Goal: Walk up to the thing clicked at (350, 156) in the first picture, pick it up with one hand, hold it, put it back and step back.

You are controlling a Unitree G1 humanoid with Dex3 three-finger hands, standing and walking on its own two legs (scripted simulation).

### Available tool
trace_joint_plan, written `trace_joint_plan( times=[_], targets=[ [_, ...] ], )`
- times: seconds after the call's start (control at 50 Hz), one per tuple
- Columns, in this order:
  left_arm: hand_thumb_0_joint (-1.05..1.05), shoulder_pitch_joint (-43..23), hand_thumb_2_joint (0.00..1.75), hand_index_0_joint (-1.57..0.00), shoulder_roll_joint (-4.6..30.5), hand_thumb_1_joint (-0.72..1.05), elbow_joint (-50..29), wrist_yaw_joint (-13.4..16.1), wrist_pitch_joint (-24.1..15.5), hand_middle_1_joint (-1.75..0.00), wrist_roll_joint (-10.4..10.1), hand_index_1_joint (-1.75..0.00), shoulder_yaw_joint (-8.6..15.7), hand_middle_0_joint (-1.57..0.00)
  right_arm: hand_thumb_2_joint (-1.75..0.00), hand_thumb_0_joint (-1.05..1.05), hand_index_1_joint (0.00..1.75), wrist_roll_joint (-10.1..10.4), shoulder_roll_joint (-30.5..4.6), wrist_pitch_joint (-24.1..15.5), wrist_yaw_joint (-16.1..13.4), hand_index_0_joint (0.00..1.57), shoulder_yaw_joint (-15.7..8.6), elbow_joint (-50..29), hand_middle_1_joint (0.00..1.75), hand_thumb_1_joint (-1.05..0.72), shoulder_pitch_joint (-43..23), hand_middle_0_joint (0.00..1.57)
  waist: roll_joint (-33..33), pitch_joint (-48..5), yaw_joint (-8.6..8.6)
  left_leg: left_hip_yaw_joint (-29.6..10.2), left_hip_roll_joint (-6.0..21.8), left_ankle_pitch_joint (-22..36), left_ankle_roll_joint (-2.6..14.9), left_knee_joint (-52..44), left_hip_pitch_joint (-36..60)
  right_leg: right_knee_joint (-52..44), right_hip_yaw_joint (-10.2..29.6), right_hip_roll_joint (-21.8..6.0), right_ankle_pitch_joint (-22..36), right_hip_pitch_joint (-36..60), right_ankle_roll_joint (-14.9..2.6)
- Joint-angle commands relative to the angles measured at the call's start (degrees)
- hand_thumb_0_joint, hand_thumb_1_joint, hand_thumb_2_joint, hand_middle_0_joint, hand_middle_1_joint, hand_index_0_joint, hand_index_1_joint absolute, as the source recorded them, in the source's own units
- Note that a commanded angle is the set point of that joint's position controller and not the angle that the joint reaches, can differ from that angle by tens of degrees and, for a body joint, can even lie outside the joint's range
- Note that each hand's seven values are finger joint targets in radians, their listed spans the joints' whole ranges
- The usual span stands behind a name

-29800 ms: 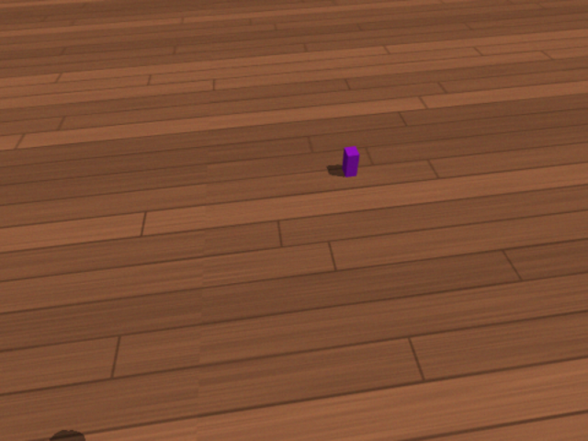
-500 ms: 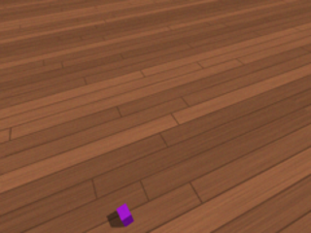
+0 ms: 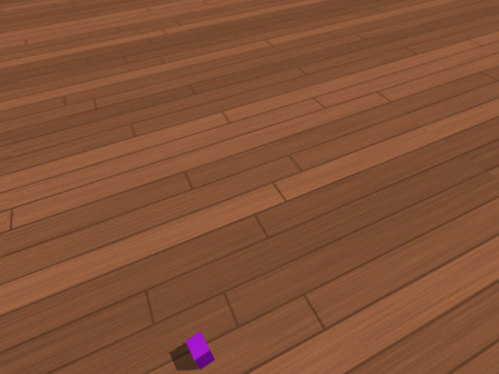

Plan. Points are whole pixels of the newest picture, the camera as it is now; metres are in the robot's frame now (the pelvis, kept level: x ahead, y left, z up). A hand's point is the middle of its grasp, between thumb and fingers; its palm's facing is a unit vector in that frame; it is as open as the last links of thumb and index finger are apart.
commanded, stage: stand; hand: left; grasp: from the side
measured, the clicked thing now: (200, 350) +0.34 +0.22 -0.71
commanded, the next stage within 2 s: step back in 0.38 s
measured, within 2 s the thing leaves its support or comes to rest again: neither
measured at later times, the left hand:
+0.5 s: hand out of the picture +0.07 +0.26 -0.16, palm faces -0.01 -0.93 -0.36, open 7.4 cm
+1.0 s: hand out of the picture +0.03 +0.29 -0.18, palm faces -0.10 -0.92 -0.37, open 7.4 cm
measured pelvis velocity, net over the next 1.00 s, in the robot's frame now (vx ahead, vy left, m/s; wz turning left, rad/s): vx -0.12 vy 0.03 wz -0.05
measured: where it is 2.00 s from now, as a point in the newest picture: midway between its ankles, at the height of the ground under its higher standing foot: outside the picture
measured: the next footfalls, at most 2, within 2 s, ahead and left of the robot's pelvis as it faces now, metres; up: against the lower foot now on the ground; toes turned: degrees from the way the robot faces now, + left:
left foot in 0.74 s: -0.05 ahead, +0.13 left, +0.00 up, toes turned -2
right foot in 1.10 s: -0.12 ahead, -0.11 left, +0.00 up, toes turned +0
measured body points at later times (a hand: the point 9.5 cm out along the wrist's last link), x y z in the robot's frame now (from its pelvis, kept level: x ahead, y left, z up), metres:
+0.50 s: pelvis -0.02 +0.00 -0.01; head +0.02 -0.01 +0.44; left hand +0.07 +0.30 -0.14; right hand +0.06 -0.31 -0.14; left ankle -0.02 +0.12 -0.75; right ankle +0.00 -0.14 -0.75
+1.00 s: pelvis -0.12 +0.03 -0.02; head -0.03 +0.05 +0.42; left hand +0.03 +0.34 -0.16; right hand -0.07 -0.28 -0.14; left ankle -0.09 +0.14 -0.75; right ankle -0.14 -0.11 -0.69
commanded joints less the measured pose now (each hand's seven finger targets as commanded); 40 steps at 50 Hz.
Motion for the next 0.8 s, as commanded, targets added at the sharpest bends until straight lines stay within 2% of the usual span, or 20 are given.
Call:
trace_joint_plan(
  times=[0.0, 0.28, 0.34, 0.36, 0.42, 0.46, 0.52, 0.54, 0.56, 0.58, 0.6, 0.62, 0.64, 0.66, 0.68, 0.7, 0.72, 0.74, 0.76, 0.78],
  targets=[
    [0.0, -1.58, 0.9, -0.2, 11.42, 0.9, -3.36, 0.69, -0.98, -0.3, -0.23, -0.3, 1.85, -0.2, -0.9, 0.0, 0.3, 0.36, -11.39, -1.41, -1.11, 0.2, -2.22, -3.29, 0.3, -0.9, -1.51, 0.2, -0.53, -5.53, -0.02, -4.39, 7.14, 16.09, 0.98, -2.05, 1.4, -1.44, 3.82, -5.49, 15.42, 2.22, -2.17],
    [0.0, -1.91, 0.9, -0.2, 12.1, 0.9, -3.98, 0.76, -1.22, -0.3, -0.24, -0.3, 2.06, -0.2, -0.9, 0.0, 0.3, 0.41, -11.47, -1.1, -0.8, 0.2, -2.4, -3.62, 0.3, -0.9, -2.11, 0.2, -0.66, -4.89, -0.37, -4.08, 7.12, 10.96, 1.18, -2.6, 0.68, -3.07, 4.41, -5.66, 13.26, 2.13, -2.15],
    [0.0, -2.11, 0.9, -0.2, 12.06, 0.9, -3.91, 0.65, -1.04, -0.3, -0.36, -0.3, 2.19, -0.2, -0.9, 0.0, 0.3, 0.29, -11.48, -1.06, -0.81, 0.2, -2.36, -3.49, 0.3, -0.9, -2.07, 0.2, -0.07, -3.55, -0.29, -4.11, 6.86, 7.82, 0.98, -3.68, -0.12, -3.32, 4.46, -5.3, 9.69, 1.16, -2.31],
    [0.0, -1.36, 0.9, -0.2, 16.37, 0.9, -6.47, 0.79, -0.47, -0.3, -1.27, -0.3, 4.4, -0.2, -0.9, 0.0, 0.3, 0.47, -14.87, 0.05, -0.58, 0.2, -3.88, -5.01, 0.3, -0.9, -3.78, 0.2, -0.57, 2.85, -0.34, -5.96, 6.14, 14.95, 2.07, 1.78, -4.86, 1.57, 5.64, -4.51, 18.41, -3.94, -2.61],
    [0.0, 0.46, 0.9, -0.2, 15.33, 0.9, -9.37, 1.11, -0.08, -0.3, -1.25, -0.3, 4.85, -0.2, -0.9, 0.0, 0.3, 1.21, -14.21, 0.79, -0.39, 0.2, -4.38, -7.35, 0.3, -0.9, -1.78, 0.2, -0.27, -4.53, -1.09, -5.35, 6.54, 18.32, 3.72, 5.77, -4.25, 6.29, 4.5, -3.96, 19.58, -1.46, -4.37],
    [0.0, 0.11, 0.9, -0.2, 14.97, 0.9, -11.29, 1.02, 0.24, -0.3, -0.89, -0.3, 4.89, -0.2, -0.9, 0.0, 0.3, 1.24, -14.21, 1.32, -0.25, 0.2, -5.06, -8.81, 0.3, -0.9, -2.38, 0.2, -0.44, -7.3, -1.15, -4.94, 5.47, 14.57, 4.39, 9.46, -4.79, 7.76, 5.34, -4.33, 18.25, -2.67, -5.82],
    [0.0, -0.04, 0.9, -0.2, 17.15, 0.9, -13.95, 1.1, 0.62, -0.3, -0.51, -0.3, 5.57, -0.2, -0.9, 0.0, 0.3, 0.97, -13.3, 2.02, -0.16, 0.2, -5.2, -10.64, 0.3, -0.9, -1.0, 0.2, -4.01, -9.27, -1.11, -3.03, 1.96, 8.33, 4.04, 18.26, -7.05, 7.07, 10.88, -9.35, 19.25, -4.21, -10.04],
    [0.0, 0.72, 0.9, -0.2, 18.47, 0.9, -14.51, 1.2, 0.79, -0.3, -0.44, -0.3, 5.99, -0.2, -0.9, 0.0, 0.3, 0.99, -13.23, 2.34, -0.03, 0.2, -5.32, -11.33, 0.3, -0.9, -1.03, 0.2, -5.61, -9.05, -0.33, -2.54, -0.11, 4.48, 3.56, 22.42, -8.06, 6.0, 13.18, -11.71, 19.93, -5.39, -12.05],
    [0.0, -0.79, 0.9, -0.2, 19.71, 0.9, -15.49, 1.34, 0.92, -0.3, -0.13, -0.3, 6.31, -0.2, -0.9, 0.0, 0.3, 0.93, -12.08, 2.74, 0.17, 0.2, -5.28, -11.55, 0.3, -0.9, 0.4, 0.2, -9.8, -8.29, -0.64, -1.24, -2.92, -4.45, 2.77, 28.13, -8.68, 3.99, 16.01, -15.2, 20.69, -7.52, -14.68],
    [0.0, -2.35, 0.9, -0.2, 20.33, 0.9, -16.79, 1.45, 1.0, -0.3, 0.43, -0.3, 6.37, -0.2, -0.9, 0.0, 0.3, 0.67, -11.95, 3.27, 0.42, 0.2, -5.63, -11.97, 0.3, -0.9, 1.7, 0.2, -12.67, -7.12, -1.02, -1.98, -4.23, -16.94, 2.78, 33.85, -8.92, 2.74, 17.92, -18.04, 19.65, -11.3, -17.11],
    [0.0, -4.48, 0.9, -0.2, 20.53, 0.9, -18.29, 1.42, 1.06, -0.3, 0.99, -0.3, 6.58, -0.2, -0.9, 0.0, 0.3, 0.61, -11.98, 3.64, 0.66, 0.2, -5.82, -12.15, 0.3, -0.9, 4.71, 0.2, -14.01, -6.65, -2.28, -4.46, -3.18, -21.19, 3.29, 37.58, -8.86, 3.43, 17.92, -19.19, 18.21, -14.04, -17.71],
    [0.0, -6.82, 0.9, -0.2, 20.14, 0.9, -19.54, 1.6, 1.07, -0.3, 1.19, -0.3, 6.44, -0.2, -0.9, 0.0, 0.3, 0.95, -12.49, 3.68, 0.81, 0.2, -6.15, -12.41, 0.3, -0.9, 6.36, 0.2, -14.12, -6.48, -3.34, -6.08, -2.2, -21.61, 3.92, 37.74, -8.25, 5.7, 16.1, -18.27, 18.55, -15.48, -16.89],
    [0.0, -7.83, 0.9, -0.2, 18.97, 0.9, -20.14, 1.71, 1.26, -0.3, 1.31, -0.3, 6.0, -0.2, -0.9, 0.0, 0.3, 1.01, -12.96, 3.41, 0.85, 0.2, -6.51, -12.26, 0.3, -0.9, 7.2, 0.2, -12.75, -6.36, -3.72, -5.55, -1.99, -18.64, 4.1, 34.76, -6.64, 8.58, 13.69, -15.73, 18.12, -17.27, -15.01],
    [0.0, -9.18, 0.9, -0.2, 18.13, 0.9, -21.01, 1.82, 1.46, -0.3, 1.37, -0.3, 5.65, -0.2, -0.9, 0.0, 0.3, 0.87, -13.06, 3.0, 0.73, 0.2, -6.65, -12.2, 0.3, -0.9, 9.65, 0.2, -11.72, -6.87, -5.04, -4.29, -1.28, -12.32, 4.23, 26.83, -5.84, 12.54, 11.01, -12.72, 14.96, -16.53, -12.14],
    [0.0, -8.41, 0.9, -0.2, 16.66, 0.9, -21.31, 1.68, 2.01, -0.3, 0.99, -0.3, 5.3, -0.2, -0.9, 0.0, 0.3, 0.33, -13.63, 2.35, 0.45, 0.2, -6.61, -12.2, 0.3, -0.9, 10.2, 0.2, -5.53, -5.6, -5.09, -5.78, 1.47, 0.79, 4.23, 13.0, -7.55, 18.77, 7.91, -7.15, 8.3, -14.53, -8.36],
    [0.0, -6.92, 0.9, -0.2, 13.71, 0.9, -22.22, 1.65, 2.5, -0.3, 0.28, -0.3, 4.85, -0.2, -0.9, 0.0, 0.3, -1.16, -17.63, 1.8, 0.09, 0.2, -7.68, -12.78, 0.3, -0.9, 9.16, 0.2, 9.07, -4.26, -3.91, -19.41, 9.45, 16.51, 5.89, 5.7, -6.36, 31.17, 4.97, 2.13, -2.92, -19.66, -4.67],
    [0.0, -4.66, 0.9, -0.2, 12.29, 0.9, -21.72, 1.94, 3.0, -0.3, 0.07, -0.3, 4.97, -0.2, -0.9, 0.0, 0.3, -1.95, -19.38, 1.19, -0.21, 0.2, -7.98, -13.82, 0.3, -0.9, 7.8, 0.2, 10.04, -3.35, -1.77, -25.98, 14.87, 28.74, 8.57, 4.55, -3.23, 38.08, 7.5, 8.19, -23.55, -25.65, -3.51],
    [0.0, -1.74, 0.9, -0.2, 12.54, 0.9, -21.83, 2.43, 3.22, -0.3, 0.17, -0.3, 4.73, -0.2, -0.9, 0.0, 0.3, -1.36, -21.57, 1.08, -0.43, 0.2, -8.15, -15.13, 0.3, -0.9, 6.74, 0.2, 8.52, -5.05, -1.63, -24.55, 17.88, 40.87, 10.93, 7.5, -3.39, 43.13, 11.04, 8.98, -27.2, -25.57, -3.31],
    [0.0, -2.82, 0.9, -0.2, 13.17, 0.9, -21.24, 2.81, 3.26, -0.3, 0.49, -0.3, 5.05, -0.2, -0.9, 0.0, 0.3, -1.06, -22.62, 1.09, -0.8, 0.2, -8.39, -16.31, 0.3, -0.9, 5.54, 0.2, 10.76, -5.83, -3.2, -30.74, 20.94, 34.87, 13.71, 5.01, -5.66, 47.92, 13.92, 9.89, -27.61, -24.74, -3.15],
    [0.0, -2.69, 0.9, -0.2, 14.14, 0.9, -20.65, 3.07, 3.19, -0.3, 0.54, -0.3, 5.48, -0.2, -0.9, 0.0, 0.3, -0.74, -20.68, 0.88, -1.4, 0.2, -8.19, -16.81, 0.3, -0.9, 2.37, 0.2, 8.67, -4.31, -1.62, -27.96, 19.9, 30.93, 16.01, 6.03, -6.24, 51.92, 14.53, 8.74, -24.91, -25.19, -2.99]
  ],
)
